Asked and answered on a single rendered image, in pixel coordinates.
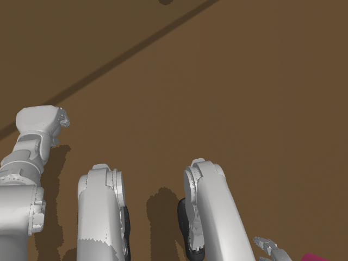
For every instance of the left robot arm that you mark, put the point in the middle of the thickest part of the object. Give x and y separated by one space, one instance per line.
22 206

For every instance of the left robot hand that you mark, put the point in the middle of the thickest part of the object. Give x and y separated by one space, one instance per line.
44 118

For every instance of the right robot foot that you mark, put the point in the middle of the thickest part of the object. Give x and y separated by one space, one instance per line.
192 255

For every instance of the right robot hand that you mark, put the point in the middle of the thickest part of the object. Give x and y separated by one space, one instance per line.
271 249

